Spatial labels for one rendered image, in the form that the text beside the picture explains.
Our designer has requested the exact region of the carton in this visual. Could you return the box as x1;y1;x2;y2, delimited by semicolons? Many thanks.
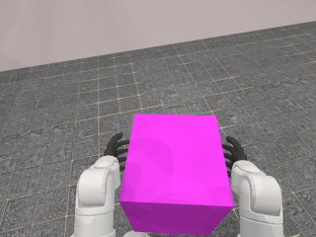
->
118;114;234;236

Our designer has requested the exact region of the left robot forearm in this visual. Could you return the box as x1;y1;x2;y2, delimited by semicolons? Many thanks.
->
70;155;120;237

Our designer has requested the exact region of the robot right hand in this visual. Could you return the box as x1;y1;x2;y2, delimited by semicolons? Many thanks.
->
221;136;248;178

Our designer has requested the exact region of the right robot forearm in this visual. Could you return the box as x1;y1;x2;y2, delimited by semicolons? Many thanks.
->
230;160;283;237

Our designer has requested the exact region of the robot left hand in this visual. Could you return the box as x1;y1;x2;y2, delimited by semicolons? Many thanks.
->
104;132;130;171

